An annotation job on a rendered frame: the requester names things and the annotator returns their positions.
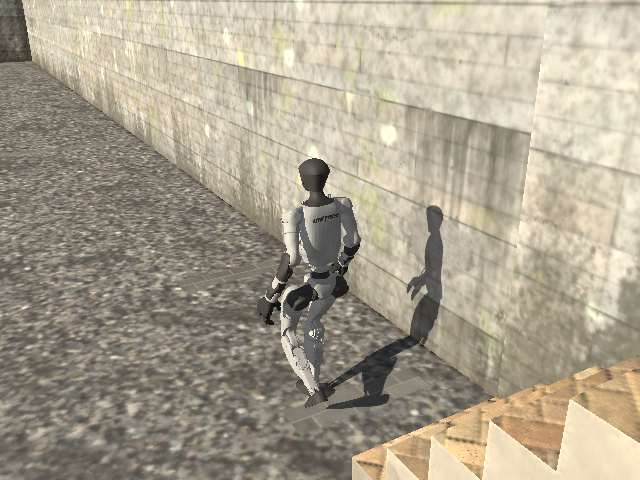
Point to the robot head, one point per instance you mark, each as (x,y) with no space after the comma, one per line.
(314,173)

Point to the robot right forearm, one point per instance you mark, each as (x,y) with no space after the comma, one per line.
(347,255)

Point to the right robot thigh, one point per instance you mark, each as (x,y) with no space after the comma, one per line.
(313,329)

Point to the robot right upper arm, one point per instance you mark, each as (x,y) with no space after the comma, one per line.
(348,221)

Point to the left robot hand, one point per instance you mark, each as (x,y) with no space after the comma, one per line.
(265,308)

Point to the robot left upper arm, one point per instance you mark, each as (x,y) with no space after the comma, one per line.
(291,220)

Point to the robot left forearm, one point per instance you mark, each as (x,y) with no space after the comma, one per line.
(279,282)

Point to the right robot hand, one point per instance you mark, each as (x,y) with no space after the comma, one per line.
(336,266)

